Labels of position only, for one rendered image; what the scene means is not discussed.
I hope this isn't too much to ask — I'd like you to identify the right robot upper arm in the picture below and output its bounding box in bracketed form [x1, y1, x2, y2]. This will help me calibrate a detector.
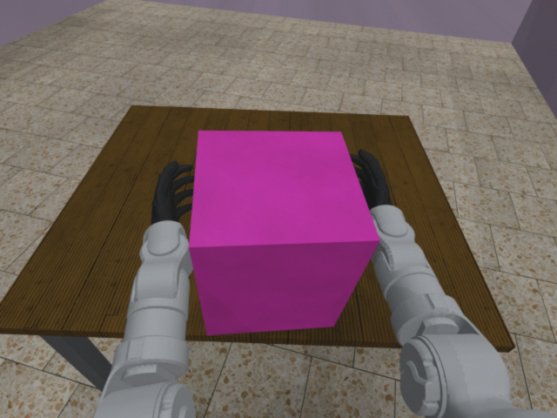
[399, 334, 557, 418]

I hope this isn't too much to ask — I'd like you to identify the robot left forearm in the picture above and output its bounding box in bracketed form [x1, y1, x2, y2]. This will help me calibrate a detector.
[93, 220, 193, 418]

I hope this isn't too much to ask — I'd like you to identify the robot right forearm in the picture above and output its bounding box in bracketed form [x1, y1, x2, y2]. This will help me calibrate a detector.
[370, 205, 511, 398]

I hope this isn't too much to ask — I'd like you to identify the left robot upper arm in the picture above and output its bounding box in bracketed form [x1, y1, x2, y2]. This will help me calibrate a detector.
[94, 381, 196, 418]

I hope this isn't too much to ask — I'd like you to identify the carton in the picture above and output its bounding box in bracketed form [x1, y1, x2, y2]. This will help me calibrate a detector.
[189, 131, 380, 335]

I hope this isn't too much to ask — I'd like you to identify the robot right hand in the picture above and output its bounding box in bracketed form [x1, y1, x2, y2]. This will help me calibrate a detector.
[349, 149, 393, 211]

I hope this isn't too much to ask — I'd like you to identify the robot left hand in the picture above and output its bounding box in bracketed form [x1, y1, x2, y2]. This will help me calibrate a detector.
[151, 160, 195, 225]

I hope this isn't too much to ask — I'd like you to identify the table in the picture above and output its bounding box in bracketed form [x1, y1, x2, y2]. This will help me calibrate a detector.
[0, 105, 516, 393]

